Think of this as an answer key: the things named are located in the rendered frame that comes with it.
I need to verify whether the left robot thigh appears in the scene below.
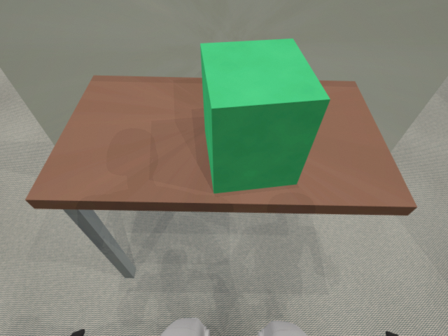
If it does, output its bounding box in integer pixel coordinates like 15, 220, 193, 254
161, 318, 210, 336

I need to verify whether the robot thigh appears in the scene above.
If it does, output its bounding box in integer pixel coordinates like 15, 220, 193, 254
161, 318, 210, 336
258, 321, 307, 336

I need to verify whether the right robot thigh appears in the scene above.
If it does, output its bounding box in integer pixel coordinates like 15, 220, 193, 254
258, 321, 307, 336

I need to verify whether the table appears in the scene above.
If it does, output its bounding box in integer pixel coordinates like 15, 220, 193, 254
25, 76, 417, 278

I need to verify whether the carton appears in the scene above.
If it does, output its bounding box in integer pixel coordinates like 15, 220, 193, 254
200, 38, 330, 194

